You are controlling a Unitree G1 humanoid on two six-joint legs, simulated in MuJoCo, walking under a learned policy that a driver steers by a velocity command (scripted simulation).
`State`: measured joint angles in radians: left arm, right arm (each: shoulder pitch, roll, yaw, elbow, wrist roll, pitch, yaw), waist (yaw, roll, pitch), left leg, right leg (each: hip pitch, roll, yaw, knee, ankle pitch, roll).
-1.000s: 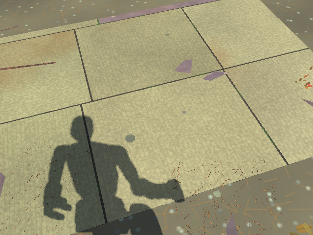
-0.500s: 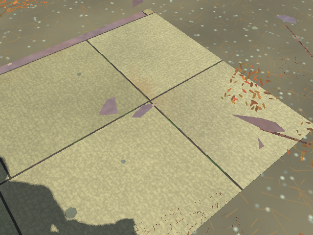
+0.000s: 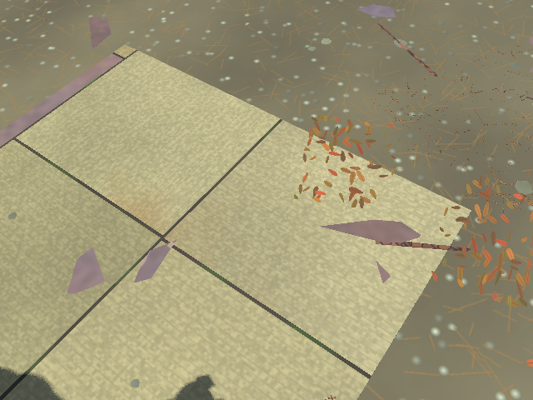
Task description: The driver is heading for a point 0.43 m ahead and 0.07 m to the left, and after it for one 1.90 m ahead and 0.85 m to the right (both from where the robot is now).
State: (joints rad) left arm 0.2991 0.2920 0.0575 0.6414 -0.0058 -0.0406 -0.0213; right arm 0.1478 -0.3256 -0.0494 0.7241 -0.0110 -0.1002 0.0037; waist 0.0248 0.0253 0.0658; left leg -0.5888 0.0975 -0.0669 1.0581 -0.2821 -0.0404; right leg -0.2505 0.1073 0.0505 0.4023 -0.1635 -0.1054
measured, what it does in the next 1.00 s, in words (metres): walks ahead, turning right: left foot, then right foot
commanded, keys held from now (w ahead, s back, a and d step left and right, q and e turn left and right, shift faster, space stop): w+e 0.06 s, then w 0.24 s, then no key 0.18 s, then e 0.52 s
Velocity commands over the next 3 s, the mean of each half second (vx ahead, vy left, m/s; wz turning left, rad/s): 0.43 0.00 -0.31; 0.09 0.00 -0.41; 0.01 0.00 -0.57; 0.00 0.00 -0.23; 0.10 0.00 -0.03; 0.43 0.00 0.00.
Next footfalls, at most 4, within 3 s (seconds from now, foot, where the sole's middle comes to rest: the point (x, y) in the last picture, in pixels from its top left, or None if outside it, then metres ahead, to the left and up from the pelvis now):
0.28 left None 0.35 0.14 -0.78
0.78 right None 0.41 -0.10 -0.78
1.22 left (249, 386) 0.48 0.11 -0.78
1.64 right None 0.30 -0.10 -0.78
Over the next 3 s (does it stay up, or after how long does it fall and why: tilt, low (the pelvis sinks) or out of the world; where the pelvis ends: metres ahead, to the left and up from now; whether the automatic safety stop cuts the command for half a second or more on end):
stays up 0.53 -0.17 -0.03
